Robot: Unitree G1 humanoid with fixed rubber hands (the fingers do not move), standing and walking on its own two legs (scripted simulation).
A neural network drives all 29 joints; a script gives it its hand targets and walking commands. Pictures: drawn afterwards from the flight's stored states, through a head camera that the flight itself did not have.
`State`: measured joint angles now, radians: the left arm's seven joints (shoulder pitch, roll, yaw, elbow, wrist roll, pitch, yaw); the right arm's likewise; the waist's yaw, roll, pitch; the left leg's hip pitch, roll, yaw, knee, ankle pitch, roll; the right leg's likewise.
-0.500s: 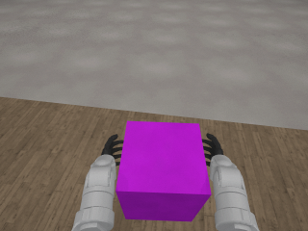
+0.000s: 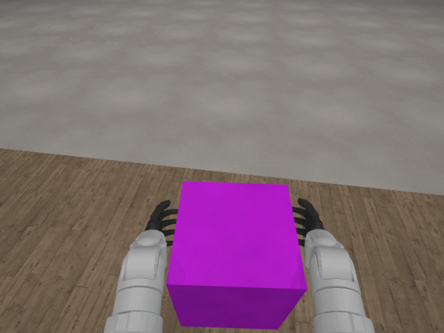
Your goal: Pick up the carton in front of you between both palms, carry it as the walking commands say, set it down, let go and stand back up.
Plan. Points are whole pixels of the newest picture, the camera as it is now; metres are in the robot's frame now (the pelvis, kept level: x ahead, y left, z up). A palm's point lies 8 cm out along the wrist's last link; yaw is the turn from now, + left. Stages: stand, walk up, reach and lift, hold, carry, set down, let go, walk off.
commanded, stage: reach and lift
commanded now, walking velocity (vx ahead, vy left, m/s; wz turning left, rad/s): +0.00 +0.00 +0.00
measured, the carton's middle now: (232, 258) +0.28 +0.00 -0.04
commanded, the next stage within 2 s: hold in 0.10 s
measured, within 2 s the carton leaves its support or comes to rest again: neither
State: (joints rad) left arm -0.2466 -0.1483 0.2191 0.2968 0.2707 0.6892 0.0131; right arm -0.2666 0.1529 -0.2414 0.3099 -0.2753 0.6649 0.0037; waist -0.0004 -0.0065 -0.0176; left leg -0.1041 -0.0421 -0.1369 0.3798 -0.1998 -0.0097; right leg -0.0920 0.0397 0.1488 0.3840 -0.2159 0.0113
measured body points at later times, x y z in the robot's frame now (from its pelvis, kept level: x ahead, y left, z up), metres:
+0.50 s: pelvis -0.01 +0.00 +0.00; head -0.06 +0.00 +0.45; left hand +0.29 +0.15 +0.04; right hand +0.29 -0.15 +0.04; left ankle +0.01 +0.13 -0.75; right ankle +0.00 -0.13 -0.75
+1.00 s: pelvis -0.01 +0.00 +0.00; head -0.05 +0.00 +0.45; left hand +0.29 +0.15 +0.04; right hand +0.30 -0.15 +0.05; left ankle +0.01 +0.13 -0.75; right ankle +0.00 -0.13 -0.75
